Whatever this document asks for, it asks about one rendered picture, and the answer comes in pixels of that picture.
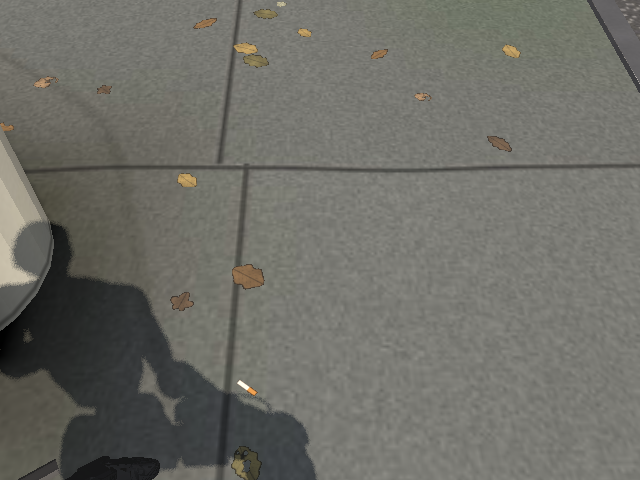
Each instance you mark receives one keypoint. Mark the robot left hand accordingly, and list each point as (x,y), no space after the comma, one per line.
(104,468)

